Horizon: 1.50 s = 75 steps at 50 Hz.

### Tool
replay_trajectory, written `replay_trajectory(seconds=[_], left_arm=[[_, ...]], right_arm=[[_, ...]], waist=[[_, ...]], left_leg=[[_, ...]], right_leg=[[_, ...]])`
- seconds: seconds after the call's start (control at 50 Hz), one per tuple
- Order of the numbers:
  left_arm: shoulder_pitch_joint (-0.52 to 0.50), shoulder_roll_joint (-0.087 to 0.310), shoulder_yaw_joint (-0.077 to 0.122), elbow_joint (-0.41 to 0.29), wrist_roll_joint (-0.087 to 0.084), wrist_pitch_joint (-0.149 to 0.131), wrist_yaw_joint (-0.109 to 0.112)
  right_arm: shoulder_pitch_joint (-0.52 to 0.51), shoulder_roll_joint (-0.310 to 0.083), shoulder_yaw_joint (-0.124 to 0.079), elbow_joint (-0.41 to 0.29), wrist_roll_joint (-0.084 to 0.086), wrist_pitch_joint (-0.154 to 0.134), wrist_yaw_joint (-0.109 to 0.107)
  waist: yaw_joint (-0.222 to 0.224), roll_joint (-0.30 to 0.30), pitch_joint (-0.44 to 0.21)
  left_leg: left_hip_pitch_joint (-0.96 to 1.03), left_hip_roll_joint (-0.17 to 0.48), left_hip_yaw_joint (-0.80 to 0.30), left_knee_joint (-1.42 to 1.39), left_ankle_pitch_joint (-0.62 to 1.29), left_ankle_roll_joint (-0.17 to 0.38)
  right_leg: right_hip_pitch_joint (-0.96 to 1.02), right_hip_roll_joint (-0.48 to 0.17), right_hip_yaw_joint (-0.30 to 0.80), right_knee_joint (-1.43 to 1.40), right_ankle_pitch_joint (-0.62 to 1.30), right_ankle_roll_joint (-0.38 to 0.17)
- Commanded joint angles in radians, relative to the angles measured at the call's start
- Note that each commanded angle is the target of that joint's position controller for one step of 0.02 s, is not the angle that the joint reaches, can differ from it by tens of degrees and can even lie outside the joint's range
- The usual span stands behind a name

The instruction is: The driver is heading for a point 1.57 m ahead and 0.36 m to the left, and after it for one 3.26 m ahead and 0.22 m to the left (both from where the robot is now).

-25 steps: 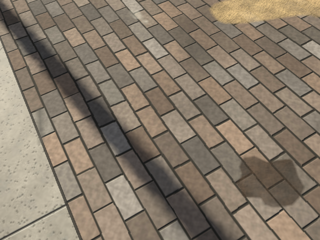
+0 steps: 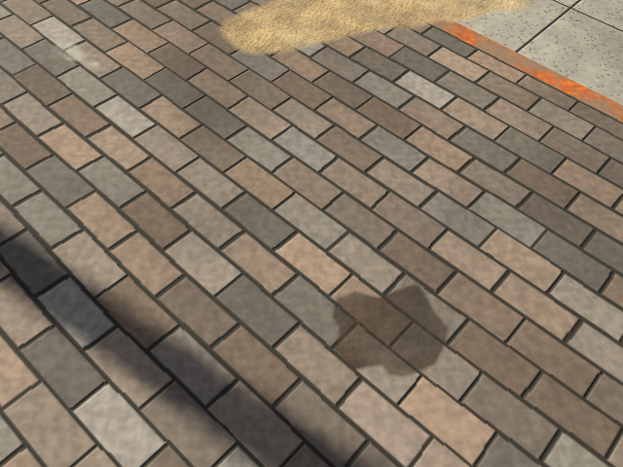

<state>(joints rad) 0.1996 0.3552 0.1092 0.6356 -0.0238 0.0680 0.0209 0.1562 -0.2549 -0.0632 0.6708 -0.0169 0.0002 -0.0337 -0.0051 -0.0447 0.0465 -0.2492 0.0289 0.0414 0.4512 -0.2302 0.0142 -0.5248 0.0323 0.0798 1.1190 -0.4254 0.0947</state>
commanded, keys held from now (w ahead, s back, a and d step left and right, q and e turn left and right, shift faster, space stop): no key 0.76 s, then w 0.24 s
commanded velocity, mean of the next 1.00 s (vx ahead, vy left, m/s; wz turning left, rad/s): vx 0.05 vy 0.00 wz -0.11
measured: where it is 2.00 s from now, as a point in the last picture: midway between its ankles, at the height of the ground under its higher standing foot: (329, 448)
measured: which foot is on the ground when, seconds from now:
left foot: down 0.00-0.18, up 0.20-0.46, down 0.48-1.00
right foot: up 0.00-0.16, down 0.18-1.00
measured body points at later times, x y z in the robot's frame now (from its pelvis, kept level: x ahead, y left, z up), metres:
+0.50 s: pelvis -0.01 -0.05 -0.01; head +0.01 -0.05 +0.44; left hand +0.19 +0.18 -0.10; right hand +0.09 -0.33 -0.12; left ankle -0.01 +0.10 -0.74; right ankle -0.01 -0.15 -0.74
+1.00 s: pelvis +0.03 -0.02 -0.02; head +0.03 -0.02 +0.43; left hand +0.10 +0.24 -0.15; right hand +0.09 -0.29 -0.14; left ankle -0.01 +0.10 -0.74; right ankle -0.01 -0.15 -0.74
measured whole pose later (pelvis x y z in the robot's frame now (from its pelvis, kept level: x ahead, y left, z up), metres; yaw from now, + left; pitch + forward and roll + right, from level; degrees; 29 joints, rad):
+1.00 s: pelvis +0.03 -0.02 -0.02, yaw -4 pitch +0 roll +0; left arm 0.30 0.24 0.05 0.89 -0.02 -0.04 0.00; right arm 0.31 -0.25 -0.03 0.83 0.02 -0.08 -0.01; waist 0.00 0.00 -0.01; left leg -0.23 0.01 -0.01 0.65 -0.44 0.07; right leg -0.24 0.02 0.04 0.62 -0.38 -0.03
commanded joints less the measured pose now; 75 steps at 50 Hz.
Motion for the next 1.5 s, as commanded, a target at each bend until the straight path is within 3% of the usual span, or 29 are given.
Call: replay_trajectory(seconds=[0.02,0.12,0.16,0.18,0.2,0.22,0.24,0.46,0.5,0.52,0.56,0.76,0.82,0.88,1.0,1.04,1.06,1.08,1.1,1.14,1.2,1.26,1.34,1.4,1.42,1.44,1.46,1.48,1.5], left_arm=[[-0.072,0.015,-0.011,-0.106,0.010,-0.020,-0.007],[-0.016,0.022,-0.014,-0.082,0.011,-0.022,-0.019],[0.037,0.030,-0.012,-0.057,0.017,-0.024,-0.021],[0.054,0.088,-0.004,-0.067,0.022,-0.026,-0.012],[-0.010,0.131,-0.007,-0.091,0.041,-0.026,-0.004],[-0.001,0.075,-0.018,-0.086,0.061,-0.043,-0.012],[-0.019,0.049,-0.029,-0.070,0.066,-0.059,-0.017],[-0.106,-0.008,-0.055,0.013,0.028,-0.069,-0.017],[-0.052,-0.022,-0.059,0.043,0.042,-0.080,-0.020],[-0.017,-0.015,-0.052,0.046,0.044,-0.082,-0.023],[-0.092,0.002,-0.050,0.053,0.041,-0.076,-0.017],[-0.058,-0.022,-0.045,0.138,0.032,-0.063,-0.002],[-0.015,0.004,-0.032,0.171,0.017,-0.059,0.004],[0.020,0.000,-0.033,0.180,0.003,-0.094,0.001],[0.050,0.055,-0.026,0.189,-0.002,-0.135,-0.022],[-0.087,0.015,-0.041,0.134,-0.006,-0.142,-0.025],[-0.138,-0.017,-0.048,0.096,0.003,-0.163,-0.025],[-0.135,0.000,-0.045,0.088,0.013,-0.185,-0.025],[-0.127,0.023,-0.039,0.088,-0.005,-0.190,-0.029],[-0.152,-0.026,-0.056,0.075,-0.023,-0.183,-0.042],[-0.192,-0.071,-0.069,0.049,-0.005,-0.175,-0.064],[-0.264,-0.109,-0.089,0.018,0.009,-0.176,-0.083],[-0.283,-0.014,-0.062,-0.007,-0.003,-0.168,-0.075],[-0.033,0.065,-0.016,0.063,-0.002,-0.156,-0.057],[0.127,0.102,-0.001,0.103,0.000,-0.149,-0.046],[0.237,0.208,0.020,0.126,0.027,-0.148,-0.044],[0.233,0.130,-0.003,0.135,0.018,-0.151,-0.050],[0.138,0.083,-0.018,0.133,0.010,-0.155,-0.049],[0.057,0.058,-0.026,0.121,0.010,-0.157,-0.049]], right_arm=[[-0.005,-0.184,-0.048,-0.054,0.003,0.001,-0.005],[-0.020,-0.210,-0.049,-0.035,0.037,0.007,0.016],[0.022,-0.167,-0.030,-0.005,0.049,0.001,0.020],[0.061,-0.111,-0.010,-0.003,0.013,-0.008,0.028],[0.071,-0.063,0.010,-0.026,-0.023,-0.019,0.036],[-0.022,-0.128,-0.005,-0.040,-0.004,-0.013,0.022],[-0.041,-0.158,-0.017,-0.038,0.015,-0.006,0.017],[0.056,-0.093,0.001,0.042,0.015,0.010,0.012],[0.065,-0.157,-0.004,0.036,-0.005,0.006,0.009],[0.053,-0.213,-0.021,0.058,0.008,0.005,0.010],[0.038,-0.132,-0.003,0.057,0.004,-0.006,0.020],[0.066,-0.111,0.013,0.097,0.005,-0.024,0.002],[0.093,-0.121,0.008,0.112,0.019,-0.018,-0.005],[0.092,-0.100,0.014,0.094,0.031,-0.049,-0.005],[0.107,-0.057,0.018,0.077,0.050,-0.117,0.030],[0.266,-0.111,-0.001,0.140,0.043,-0.129,0.040],[0.398,-0.206,-0.035,0.189,0.043,-0.129,0.042],[0.470,-0.232,-0.045,0.196,0.035,-0.118,0.047],[0.445,-0.168,-0.022,0.187,0.020,-0.110,0.047],[0.404,-0.127,-0.008,0.176,0.015,-0.096,0.045],[0.338,-0.082,0.013,0.169,0.021,-0.071,0.033],[0.294,-0.140,0.003,0.152,0.028,-0.074,0.009],[0.311,-0.183,-0.017,0.169,0.042,-0.086,0.007],[0.304,-0.186,-0.022,0.169,0.029,-0.061,0.010],[0.308,-0.167,-0.012,0.154,0.018,-0.057,0.007],[0.450,-0.012,0.031,0.130,0.016,-0.069,0.019],[0.428,-0.052,0.026,0.152,0.038,-0.095,0.025],[0.297,-0.139,-0.002,0.109,0.073,-0.107,0.030],[0.216,-0.150,-0.001,0.086,0.071,-0.114,0.028]], waist=[[-0.031,0.215,-0.122],[-0.009,0.236,-0.129],[0.019,0.189,-0.124],[-0.008,0.023,-0.175],[-0.052,-0.209,-0.159],[0.031,-0.164,-0.161],[0.022,-0.136,-0.123],[-0.025,-0.067,-0.104],[0.000,0.021,-0.103],[0.049,0.136,-0.079],[0.000,0.107,-0.048],[-0.005,0.051,-0.040],[0.001,0.036,-0.002],[0.012,0.013,0.089],[-0.013,-0.128,0.052],[-0.095,-0.018,0.028],[-0.122,0.212,-0.028],[-0.149,0.349,-0.045],[-0.114,0.218,-0.006],[-0.088,0.109,0.049],[-0.054,0.135,0.070],[-0.048,0.149,0.058],[-0.014,0.172,0.057],[0.120,0.180,-0.124],[0.185,0.144,-0.221],[0.116,-0.154,-0.408],[0.131,-0.201,-0.461],[0.111,-0.140,-0.244],[0.081,-0.047,-0.139]], left_leg=[[0.182,0.231,-0.160,-0.107,0.382,0.216],[0.124,0.243,-0.145,-0.058,0.383,0.203],[0.030,0.202,-0.105,0.005,0.282,0.114],[-0.078,0.128,-0.033,0.140,0.067,0.016],[-0.212,0.042,0.023,0.238,-0.296,-0.070],[-0.189,0.051,-0.045,0.330,-0.375,-0.089],[-0.202,0.054,-0.063,0.395,-0.357,-0.092],[0.049,0.024,-0.044,-0.008,0.027,-0.087],[0.159,0.095,-0.125,-0.047,0.307,-0.051],[0.098,0.085,-0.098,0.010,0.203,-0.013],[0.019,0.062,-0.094,-0.024,0.060,-0.008],[0.028,0.038,-0.077,-0.015,0.063,-0.027],[-0.037,0.005,-0.060,0.006,-0.338,0.015],[-0.125,0.019,-0.095,0.035,-0.460,0.053],[-0.111,-0.037,-0.024,0.161,-0.211,0.093],[0.132,0.003,-0.111,0.017,-0.088,0.127],[0.358,0.124,-0.340,-0.071,0.070,0.176],[0.536,0.308,-0.610,-0.156,0.285,0.268],[0.549,0.351,-0.620,-0.139,0.317,0.294],[0.557,0.322,-0.483,-0.168,0.330,0.263],[0.375,0.220,-0.282,-0.271,0.367,0.182],[0.132,0.126,-0.126,-0.352,0.306,0.154],[0.229,0.201,-0.133,-0.333,0.406,0.134],[0.264,0.171,-0.072,0.028,0.837,0.081],[0.077,0.139,-0.066,0.276,0.679,0.054],[-0.287,-0.036,-0.059,0.725,0.033,-0.012],[-0.383,-0.077,-0.204,0.875,-0.325,0.005],[-0.490,-0.017,-0.180,0.927,-0.268,0.018],[-0.473,0.039,-0.147,0.884,-0.171,0.032]], right_leg=[[-0.020,-0.033,-0.034,-0.153,-0.025,0.010],[0.211,-0.017,-0.108,-0.519,0.085,-0.040],[0.408,-0.013,-0.097,-0.784,0.316,-0.095],[0.558,-0.166,0.099,-0.784,0.555,-0.135],[0.532,-0.351,0.278,-0.746,0.747,-0.277],[0.423,-0.369,0.299,-0.776,0.610,-0.372],[0.405,-0.328,0.263,-0.794,0.542,-0.362],[0.344,-0.199,0.130,-0.731,0.492,-0.276],[0.279,-0.132,0.100,-0.713,0.284,-0.191],[0.281,-0.075,0.042,-0.738,0.213,-0.159],[0.322,-0.054,0.014,-0.691,0.194,-0.133],[0.319,-0.057,0.010,-0.678,0.286,-0.130],[0.256,-0.028,-0.002,-0.672,-0.170,-0.161],[0.184,-0.078,0.079,-0.702,-0.331,-0.212],[0.261,-0.254,0.373,-0.828,-0.222,-0.330],[0.126,-0.138,0.160,-0.630,0.121,-0.239],[-0.047,0.002,-0.051,-0.308,0.305,-0.151],[-0.306,0.037,-0.076,-0.056,-0.038,-0.108],[-0.428,-0.017,-0.024,0.078,-0.153,-0.123],[-0.563,-0.088,-0.037,0.146,-0.067,-0.151],[-0.409,-0.119,-0.098,-0.069,0.115,-0.134],[-0.064,-0.056,-0.154,-0.398,0.384,-0.099],[0.040,-0.033,-0.113,-0.564,0.445,-0.134],[0.356,0.027,-0.155,-0.572,0.376,-0.205],[0.627,-0.066,-0.058,-0.534,0.361,-0.246],[0.976,-0.366,0.453,-0.616,0.097,-0.420],[0.936,-0.413,0.748,-0.838,-0.079,-0.433],[0.776,-0.380,0.608,-0.870,-0.121,-0.377],[0.605,-0.348,0.465,-0.886,-0.032,-0.349]])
